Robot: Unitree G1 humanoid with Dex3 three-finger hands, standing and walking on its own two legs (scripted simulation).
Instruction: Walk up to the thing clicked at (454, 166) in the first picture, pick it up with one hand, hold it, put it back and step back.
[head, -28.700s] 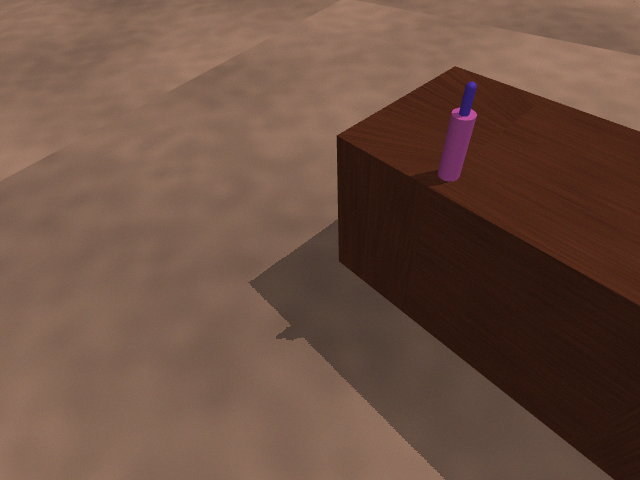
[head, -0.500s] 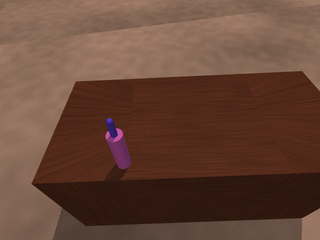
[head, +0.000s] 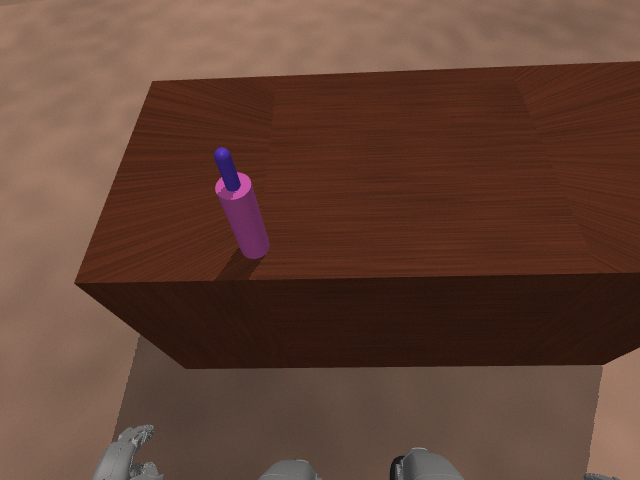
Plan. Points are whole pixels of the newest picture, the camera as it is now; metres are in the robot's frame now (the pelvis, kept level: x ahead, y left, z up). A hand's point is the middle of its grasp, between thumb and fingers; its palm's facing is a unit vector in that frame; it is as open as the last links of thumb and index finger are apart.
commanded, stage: step back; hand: left
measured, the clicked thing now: (240, 206) +0.50 +0.19 -0.03
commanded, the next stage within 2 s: none
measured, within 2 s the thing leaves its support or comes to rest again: neither
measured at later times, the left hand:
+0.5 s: hand out of the picture +0.00 +0.25 -0.14, palm faces -0.10 -0.91 -0.41, open 7.4 cm
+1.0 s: hand out of the picture -0.14 +0.28 -0.14, palm faces -0.02 -0.93 -0.37, open 7.4 cm
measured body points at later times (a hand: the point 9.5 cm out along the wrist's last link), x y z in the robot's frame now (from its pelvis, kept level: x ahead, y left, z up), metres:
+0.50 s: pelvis -0.11 -0.01 +0.00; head -0.06 -0.02 +0.44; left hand +0.01 +0.30 -0.11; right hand -0.02 -0.33 -0.12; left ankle -0.06 +0.11 -0.70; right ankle -0.11 -0.11 -0.72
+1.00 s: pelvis -0.26 +0.01 +0.01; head -0.21 +0.03 +0.45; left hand -0.14 +0.33 -0.12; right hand -0.18 -0.31 -0.10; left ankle -0.21 +0.12 -0.72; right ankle -0.28 -0.13 -0.64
